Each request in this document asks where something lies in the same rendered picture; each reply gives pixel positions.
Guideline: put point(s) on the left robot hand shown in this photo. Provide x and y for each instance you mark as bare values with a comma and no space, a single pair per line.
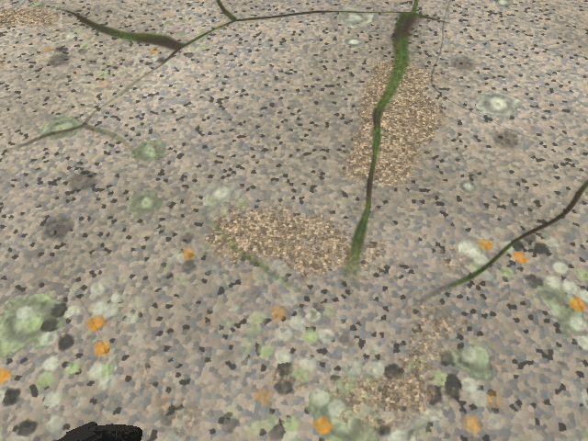
108,432

